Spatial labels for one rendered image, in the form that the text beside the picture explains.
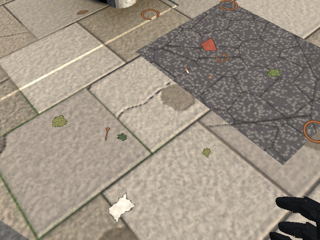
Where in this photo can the robot right hand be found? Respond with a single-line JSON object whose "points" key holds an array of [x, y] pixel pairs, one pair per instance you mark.
{"points": [[309, 209]]}

